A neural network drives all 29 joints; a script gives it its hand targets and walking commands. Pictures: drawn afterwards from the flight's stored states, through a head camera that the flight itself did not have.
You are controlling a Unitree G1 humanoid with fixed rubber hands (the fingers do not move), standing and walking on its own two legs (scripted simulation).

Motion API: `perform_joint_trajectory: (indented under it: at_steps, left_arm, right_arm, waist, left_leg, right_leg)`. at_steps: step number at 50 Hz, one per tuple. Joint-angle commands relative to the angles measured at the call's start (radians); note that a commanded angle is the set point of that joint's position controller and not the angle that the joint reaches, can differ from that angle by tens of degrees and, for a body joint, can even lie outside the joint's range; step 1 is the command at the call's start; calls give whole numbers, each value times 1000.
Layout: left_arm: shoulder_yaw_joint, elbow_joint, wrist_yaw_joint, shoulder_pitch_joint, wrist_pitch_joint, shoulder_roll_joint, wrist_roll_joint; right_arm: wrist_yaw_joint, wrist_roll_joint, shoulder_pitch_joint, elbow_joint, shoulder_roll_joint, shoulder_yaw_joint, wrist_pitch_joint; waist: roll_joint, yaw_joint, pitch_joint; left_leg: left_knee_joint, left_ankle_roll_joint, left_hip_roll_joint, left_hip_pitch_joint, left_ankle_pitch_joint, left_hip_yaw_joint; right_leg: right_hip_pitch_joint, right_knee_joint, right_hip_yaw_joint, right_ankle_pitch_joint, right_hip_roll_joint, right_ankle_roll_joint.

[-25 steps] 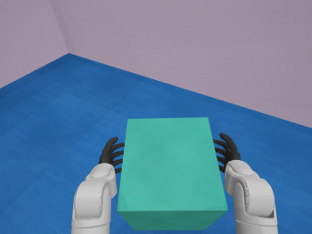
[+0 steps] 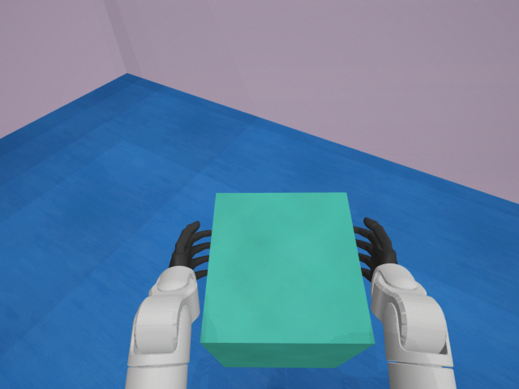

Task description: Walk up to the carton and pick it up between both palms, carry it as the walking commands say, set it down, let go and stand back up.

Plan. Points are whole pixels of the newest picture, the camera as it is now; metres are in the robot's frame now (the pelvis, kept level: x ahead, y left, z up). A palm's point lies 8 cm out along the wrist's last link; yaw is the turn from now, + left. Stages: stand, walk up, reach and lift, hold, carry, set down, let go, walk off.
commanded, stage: carry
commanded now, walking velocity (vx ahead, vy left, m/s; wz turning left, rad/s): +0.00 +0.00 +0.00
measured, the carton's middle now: (280, 287) +0.28 +0.00 -0.01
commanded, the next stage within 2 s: none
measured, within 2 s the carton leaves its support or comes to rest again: neither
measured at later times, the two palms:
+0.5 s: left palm (191, 283) +0.25 +0.13 +0.05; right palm (390, 280) +0.26 -0.16 +0.06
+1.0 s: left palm (214, 282) +0.25 +0.10 +0.05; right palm (412, 281) +0.26 -0.19 +0.05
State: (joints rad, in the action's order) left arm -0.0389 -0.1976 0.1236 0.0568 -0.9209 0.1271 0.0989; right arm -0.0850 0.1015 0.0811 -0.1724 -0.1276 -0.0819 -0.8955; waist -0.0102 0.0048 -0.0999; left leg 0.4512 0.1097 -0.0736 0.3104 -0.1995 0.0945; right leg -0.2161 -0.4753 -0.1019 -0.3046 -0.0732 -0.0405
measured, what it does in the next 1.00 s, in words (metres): stands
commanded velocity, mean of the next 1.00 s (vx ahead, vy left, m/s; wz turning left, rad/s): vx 0.00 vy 0.00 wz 0.00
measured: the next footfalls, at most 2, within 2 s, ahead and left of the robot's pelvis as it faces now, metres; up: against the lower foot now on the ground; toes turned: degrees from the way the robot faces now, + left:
none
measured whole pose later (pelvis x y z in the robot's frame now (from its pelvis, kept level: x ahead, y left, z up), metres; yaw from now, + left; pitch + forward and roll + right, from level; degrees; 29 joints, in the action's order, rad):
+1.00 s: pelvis -0.02 -0.04 +0.00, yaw +0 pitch +2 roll +0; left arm -0.08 0.00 0.10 0.12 -0.79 0.13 0.13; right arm -0.08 0.14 0.15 0.01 -0.13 -0.12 -0.79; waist 0.00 0.00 -0.09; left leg 0.48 0.05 -0.02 0.33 -0.18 0.07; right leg -0.24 -0.51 -0.13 -0.30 -0.02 0.03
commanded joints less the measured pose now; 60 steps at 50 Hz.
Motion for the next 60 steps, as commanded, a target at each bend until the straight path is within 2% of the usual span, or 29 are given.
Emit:
perform_joint_trajectory:
  at_steps: [1,3,4,5,8,9,12,16,20,22,24,25,27,28,30,31,34,35,37,38,40,45,47,48,50,53,57,58,60]
  left_arm:
    - [530,-188,-131,426,45,724,-228]
    - [485,-64,-127,378,41,699,-188]
    - [539,-189,-126,438,47,764,-241]
    - [459,-4,-132,389,49,667,-169]
    - [455,9,-138,399,65,672,-160]
    - [541,-211,-127,461,53,787,-247]
    - [474,-83,-128,469,46,721,-208]
    - [430,37,-136,432,82,662,-155]
    - [495,-137,-120,479,71,738,-220]
    - [394,132,-143,412,88,677,-134]
    - [492,-57,-146,487,86,769,-212]
    - [367,217,-155,474,111,640,-110]
    - [485,-64,-157,597,146,759,-202]
    - [412,105,-153,475,132,715,-156]
    - [445,37,-164,536,145,741,-178]
    - [335,225,-165,486,166,614,-111]
    - [495,-97,-170,607,196,776,-237]
    - [433,101,-169,490,169,702,-161]
    - [405,88,-165,464,180,669,-136]
    - [472,-51,-154,470,171,736,-204]
    - [391,147,-175,531,200,657,-131]
    - [456,58,-180,537,188,723,-162]
    - [429,86,-165,479,148,713,-159]
    - [466,-63,-156,504,145,726,-205]
    - [317,350,-177,416,163,610,-59]
    - [468,-79,-174,649,206,743,-217]
    - [354,262,-182,455,196,625,-97]
    - [427,111,-185,605,211,691,-156]
    - [348,213,-194,528,229,638,-117]
  right_arm:
    - [106,-206,374,-124,-744,519,23]
    - [107,-170,343,-47,-700,491,21]
    - [101,-213,397,-198,-743,523,30]
    - [110,-138,322,53,-664,435,30]
    - [120,-145,352,35,-669,437,49]
    - [109,-265,501,-258,-784,571,40]
    - [99,-185,410,-68,-741,495,18]
    - [119,-145,398,43,-662,435,61]
    - [107,-208,406,-97,-744,491,47]
    - [121,-141,438,71,-665,423,78]
    - [116,-195,468,-81,-745,479,72]
    - [132,-78,377,252,-641,341,93]
    - [139,-175,508,-8,-755,464,121]
    - [134,-158,461,86,-717,436,112]
    - [140,-173,508,16,-745,479,124]
    - [147,-105,448,230,-631,372,141]
    - [142,-221,541,-96,-785,521,168]
    - [146,-151,448,107,-698,443,151]
    - [146,-149,429,124,-710,456,150]
    - [142,-215,436,-49,-758,532,138]
    - [150,-111,453,165,-669,414,173]
    - [159,-167,489,75,-740,493,160]
    - [142,-176,478,60,-720,485,123]
    - [129,-215,478,-54,-754,528,116]
    - [151,-64,414,311,-600,353,142]
    - [148,-221,565,-25,-788,506,171]
    - [159,-94,413,258,-638,391,170]
    - [163,-131,461,186,-728,451,170]
    - [164,-137,543,166,-669,445,200]
  waist:
    - [33,-5,-264]
    - [11,-4,-249]
    - [3,-9,-266]
    - [66,-5,-252]
    - [40,-5,-231]
    - [44,-1,-190]
    - [-34,-5,-181]
    - [63,-1,-209]
    - [14,0,-189]
    - [31,-2,-204]
    - [51,0,-176]
    - [82,-4,-211]
    - [37,-3,-185]
    - [-2,1,-240]
    - [-41,-6,-226]
    - [-5,-5,-264]
    - [1,-3,-213]
    - [62,-2,-263]
    - [16,-3,-291]
    - [-37,-2,-278]
    - [-19,-6,-289]
    - [19,-3,-219]
    - [-7,-5,-162]
    - [-98,-5,-193]
    - [27,-8,-237]
    - [35,-6,-198]
    - [22,-4,-243]
    - [1,-5,-152]
    - [-72,-7,-192]
  left_leg:
    - [-76,-42,231,-181,299,-207]
    - [-43,-42,222,-179,403,-174]
    - [-53,-55,211,-207,438,-172]
    - [-77,-60,235,-174,458,-197]
    - [-105,-52,214,-168,217,-188]
    - [-119,-42,213,-121,77,-204]
    - [-132,-24,213,-108,9,-208]
    - [-87,-37,213,-130,257,-191]
    - [-127,-41,210,-118,68,-216]
    - [-115,-37,203,-122,53,-194]
    - [-115,-51,196,-103,64,-166]
    - [-140,-59,221,-144,131,-219]
    - [-132,-67,227,-128,162,-201]
    - [-70,-42,219,-162,198,-183]
    - [-80,-45,197,-135,137,-172]
    - [-57,-42,202,-186,203,-172]
    - [-70,-41,207,-127,151,-184]
    - [-67,-41,199,-157,146,-182]
    - [-35,-41,204,-190,190,-163]
    - [-23,-39,199,-178,208,-154]
    - [-10,-50,213,-165,364,-138]
    - [-28,-39,203,-107,179,-152]
    - [-38,-47,195,-78,84,-145]
    - [-28,-44,191,-71,22,-159]
    - [-1,-61,194,-120,181,-123]
    - [-11,-62,193,-92,174,-119]
    - [-36,-40,195,-120,77,-151]
    - [-54,-52,197,-62,53,-145]
    - [3,-58,193,-87,93,-121]
  right_leg:
    - [17,42,50,41,-69,29]
    - [11,52,68,142,-92,36]
    - [28,23,40,134,-76,29]
    - [21,9,38,86,-74,21]
    - [-6,41,53,18,-74,50]
    - [-35,64,66,-25,-65,53]
    - [-24,72,62,-40,-62,49]
    - [-7,43,63,71,-80,45]
    - [-25,45,73,-13,-58,59]
    - [-28,47,64,12,-63,64]
    - [-41,49,66,12,-73,59]
    - [-32,24,59,12,-57,56]
    - [-36,26,64,32,-67,49]
    - [-10,45,66,87,-78,63]
    - [-15,45,87,70,-76,71]
    - [-2,33,79,133,-76,73]
    - [-14,41,73,61,-68,61]
    - [7,29,80,95,-78,67]
    - [4,40,73,122,-77,68]
    - [-2,48,88,168,-85,71]
    - [53,-1,49,239,-91,58]
    - [16,35,83,155,-83,70]
    - [2,72,95,141,-90,80]
    - [6,102,121,86,-101,78]
    - [5,49,93,215,-97,86]
    - [27,45,84,249,-98,79]
    - [13,54,101,97,-91,85]
    - [-11,76,100,67,-89,80]
    - [42,88,104,222,-105,79]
